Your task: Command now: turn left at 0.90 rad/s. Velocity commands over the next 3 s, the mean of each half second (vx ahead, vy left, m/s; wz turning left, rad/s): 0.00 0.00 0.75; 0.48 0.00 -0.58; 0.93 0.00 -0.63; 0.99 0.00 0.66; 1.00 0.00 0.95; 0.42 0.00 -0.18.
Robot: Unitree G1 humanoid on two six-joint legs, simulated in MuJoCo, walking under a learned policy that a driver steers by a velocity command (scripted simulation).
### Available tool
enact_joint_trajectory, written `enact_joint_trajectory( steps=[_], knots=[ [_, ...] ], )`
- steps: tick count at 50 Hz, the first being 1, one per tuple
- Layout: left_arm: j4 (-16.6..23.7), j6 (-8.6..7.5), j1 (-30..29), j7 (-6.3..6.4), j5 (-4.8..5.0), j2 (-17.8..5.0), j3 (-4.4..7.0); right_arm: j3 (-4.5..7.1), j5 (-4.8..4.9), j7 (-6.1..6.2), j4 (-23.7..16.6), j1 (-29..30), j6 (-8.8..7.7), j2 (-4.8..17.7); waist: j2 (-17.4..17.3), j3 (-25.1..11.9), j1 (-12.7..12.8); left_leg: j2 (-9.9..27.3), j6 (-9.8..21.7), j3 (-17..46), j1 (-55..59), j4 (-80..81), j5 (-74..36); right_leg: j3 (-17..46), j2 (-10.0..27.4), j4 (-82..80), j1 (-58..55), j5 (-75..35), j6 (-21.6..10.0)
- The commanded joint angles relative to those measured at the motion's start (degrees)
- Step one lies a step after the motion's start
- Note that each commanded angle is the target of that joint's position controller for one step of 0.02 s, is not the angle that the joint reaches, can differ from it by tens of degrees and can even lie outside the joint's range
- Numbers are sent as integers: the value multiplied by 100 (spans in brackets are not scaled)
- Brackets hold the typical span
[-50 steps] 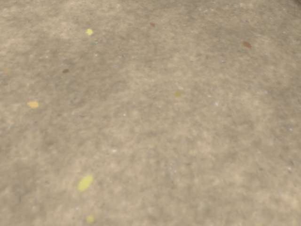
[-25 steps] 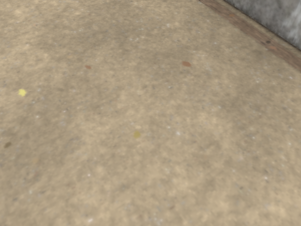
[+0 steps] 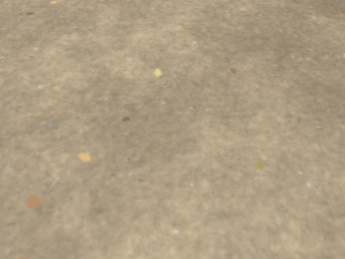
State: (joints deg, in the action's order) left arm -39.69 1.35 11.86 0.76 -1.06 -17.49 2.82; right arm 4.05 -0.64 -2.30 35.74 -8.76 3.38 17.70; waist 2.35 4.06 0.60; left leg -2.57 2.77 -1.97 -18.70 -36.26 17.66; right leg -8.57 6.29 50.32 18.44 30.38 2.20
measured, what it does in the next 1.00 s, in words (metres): walks ahead: right foot, then left foot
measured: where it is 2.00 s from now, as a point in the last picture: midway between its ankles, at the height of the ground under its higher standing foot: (236, 123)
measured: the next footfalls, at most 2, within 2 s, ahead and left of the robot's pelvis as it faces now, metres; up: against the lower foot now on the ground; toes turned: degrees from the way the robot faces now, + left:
right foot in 0.42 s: +0.14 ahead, -0.08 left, +0.00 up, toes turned +27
left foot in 0.74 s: +0.03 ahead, +0.09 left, +0.00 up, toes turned +9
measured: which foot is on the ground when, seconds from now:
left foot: down 0.00-0.42, up 0.44-0.72, down 0.74-1.00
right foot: up 0.00-0.40, down 0.42-0.72, up 0.74-1.00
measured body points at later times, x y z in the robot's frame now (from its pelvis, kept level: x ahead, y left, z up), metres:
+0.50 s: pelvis +0.04 -0.02 +0.02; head +0.07 -0.04 +0.47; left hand +0.07 +0.28 -0.07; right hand +0.27 -0.23 -0.10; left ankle -0.01 +0.09 -0.70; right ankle +0.10 -0.10 -0.72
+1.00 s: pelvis +0.16 -0.01 +0.01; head +0.17 +0.00 +0.46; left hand +0.35 +0.26 -0.08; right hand +0.17 -0.30 -0.10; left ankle -0.01 +0.08 -0.72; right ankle +0.27 -0.14 -0.63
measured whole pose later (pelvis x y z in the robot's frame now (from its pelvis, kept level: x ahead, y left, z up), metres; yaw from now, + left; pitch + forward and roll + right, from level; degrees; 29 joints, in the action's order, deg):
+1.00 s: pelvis +0.16 -0.01 +0.01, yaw +1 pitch +2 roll +1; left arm -38.1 2.0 7.7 -5.6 -1.9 -19.3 4.4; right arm 2.0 -2.4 0.4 46.3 -24.5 -5.2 17.9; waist 2.0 -1.5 -3.9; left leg -0.9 0.5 -7.8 7.3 -11.7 21.5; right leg 1.0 2.8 67.6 46.7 8.7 -1.9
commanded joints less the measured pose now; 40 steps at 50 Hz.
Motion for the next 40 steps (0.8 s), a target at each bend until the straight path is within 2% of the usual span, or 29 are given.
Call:
enact_joint_trajectory(
  steps=[1,2,3,4,5,7,12,15,18,19,20,21,22,23,24,25,26,27,28,29,31,33,34,35,36,37,38,39,40],
  knots=[
    [794,-4,-469,20,-62,-387,48,475,94,139,-75,-1419,-68,1509,-1005,-1096,-648,2127,1669,2961,2238,1385,-3974,1130,-376,2142,2220,553,149],
    [699,-30,-442,24,-6,-448,61,383,81,186,-147,-838,-5,1211,-806,-560,-390,1704,1398,2500,1677,1550,-3116,1171,-254,1823,2160,-85,113],
    [662,-46,-424,34,-32,-537,94,310,92,223,-255,-353,41,1012,-829,-365,-178,1308,1117,2249,1324,1635,-2640,1164,-216,1452,2007,-499,119],
    [569,-22,-249,31,-99,-611,116,271,95,245,-334,-120,59,890,-926,-399,-84,1080,1033,2083,1091,1629,-2752,1087,-294,1343,1740,-731,155],
    [494,13,-117,13,-126,-597,112,261,72,222,-329,-128,60,904,-839,-530,-51,987,1001,2043,1004,1592,-2866,1061,-397,1259,1555,-814,173],
    [482,45,-83,-12,-83,-494,72,317,42,181,-251,-291,28,1052,-681,-665,-84,915,984,2172,962,1530,-2735,1075,-518,852,1417,-851,186],
    [607,31,-448,12,-49,-475,17,388,-28,163,-199,-495,31,1203,-899,-630,-291,825,985,2981,836,1521,-1517,1278,-773,-25,1330,-989,81],
    [637,-38,-540,33,2,-514,3,414,-58,137,-201,-438,29,1240,-976,-645,-301,733,903,3372,719,1382,-1714,1373,-974,-558,930,-977,-26],
    [512,-109,-151,92,70,-556,7,366,-51,141,-203,-223,-2,1113,-1166,-782,-137,648,656,3439,587,1147,-2394,1327,-1027,-1403,39,-1039,-167],
    [427,-138,111,122,60,-539,11,319,-13,166,-189,-103,-14,1018,-1148,-818,36,567,480,3318,464,997,-2331,1262,-959,-2021,-448,-1430,-217],
    [377,-176,223,163,18,-545,14,245,48,205,-150,-148,-36,845,-951,-826,97,402,242,3120,209,783,-1762,1355,-740,-2744,-983,-1921,-310],
    [483,-199,-17,203,-73,-782,24,107,50,230,-99,-558,-59,416,166,-896,-153,-96,-56,2462,-103,-47,-72,2649,373,-3523,-1278,-1584,-570],
    [607,-150,-353,148,-118,-1195,67,104,20,282,-115,-768,-42,437,1011,-702,-275,-1102,-228,1504,-685,-664,1520,4185,1336,-3833,-1037,-2086,-1196],
    [464,-145,-158,73,-77,-819,-6,157,-92,316,61,-782,-13,722,681,-755,-200,-688,-280,1665,-198,-1136,1515,4325,1351,-3740,-556,-2230,-1563],
    [416,-170,-397,8,-28,-309,-179,101,-55,296,198,-742,3,593,444,-604,-327,-463,-307,1670,149,-897,1106,3801,932,-3718,-309,-2010,-1428],
    [368,-162,-631,-34,-23,-239,-198,42,-65,262,276,-696,11,481,553,-434,-412,-274,-375,1243,349,-617,746,3239,445,-3664,-173,-1869,-1169],
    [321,-131,-597,-40,-26,-506,-98,36,-86,246,254,-531,-4,506,894,-379,-322,-306,-406,896,251,-482,588,3073,94,-3507,-360,-2137,-1012],
    [256,-88,-392,-49,-14,-791,29,43,-78,252,242,-459,-25,594,1003,-354,-230,-383,-434,679,22,-475,720,3089,-39,-3299,-648,-2723,-1011],
    [188,-48,-91,-72,19,-985,136,36,-61,269,236,-368,-40,637,870,-419,-114,-447,-461,586,-220,-571,898,3244,-1,-3158,-970,-3192,-1077],
    [82,-13,318,-96,52,-1083,216,10,-91,260,189,-312,-75,648,674,-715,-1,-460,-455,539,-369,-630,1074,3510,31,-3282,-1299,-2054,-1205],
    [-22,60,526,-156,43,-1124,317,-33,-119,206,50,-3,-170,608,853,-556,87,-403,-377,562,-541,-500,1390,4076,33,-3800,-1204,717,-1371],
    [22,88,248,-201,37,-996,358,-90,-66,231,20,72,-294,492,897,-269,-46,-398,-273,568,-22,97,1267,4149,-151,-3919,-561,780,-1300],
    [92,96,-49,-214,50,-922,372,-111,-26,276,92,-164,-356,420,762,-253,-249,-447,-187,513,684,745,951,3919,-407,-3863,-61,405,-1104],
    [219,107,-490,-204,42,-897,400,-109,-7,346,278,-750,-400,377,634,-211,-649,-485,-71,299,1683,1848,313,3527,-775,-3695,579,84,-759],
    [374,74,-936,-159,33,-792,419,-24,-36,452,549,-1610,-443,655,414,-202,-1082,-214,56,196,3288,2614,-308,2945,-1263,-3226,1778,-129,-191],
    [334,18,-507,-132,165,-286,329,103,-27,558,598,-1608,-482,1151,-1051,-474,-875,1215,143,1462,4131,2720,715,2042,-1642,-1162,2759,53,-72],
    [548,-65,-550,-116,141,-203,233,136,-120,593,265,-824,-496,1429,-1256,-375,-663,2637,588,3393,3328,2918,2139,1690,-1330,-26,3529,-416,-229],
    [690,-113,-861,-193,63,-473,248,97,-230,567,245,-518,-547,1148,-742,-187,-453,2792,822,3403,2606,2831,2489,1697,-612,563,3473,-988,-299],
    [610,-133,-784,-293,61,-569,294,-13,-201,501,230,-333,-628,781,-578,-42,-306,2419,716,2914,2467,2868,2216,1683,-592,881,3518,-1285,-317]
  ],
)
Over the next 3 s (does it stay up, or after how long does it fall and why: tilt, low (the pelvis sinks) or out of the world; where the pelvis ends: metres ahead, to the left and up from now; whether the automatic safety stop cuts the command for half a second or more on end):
stays up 1.81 -0.06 -0.01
